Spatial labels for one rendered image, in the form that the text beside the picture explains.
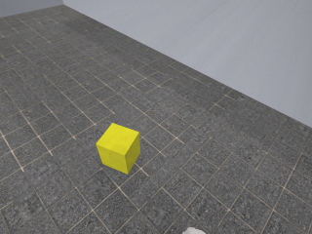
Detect carton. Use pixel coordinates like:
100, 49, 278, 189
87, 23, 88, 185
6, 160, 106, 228
96, 123, 140, 175

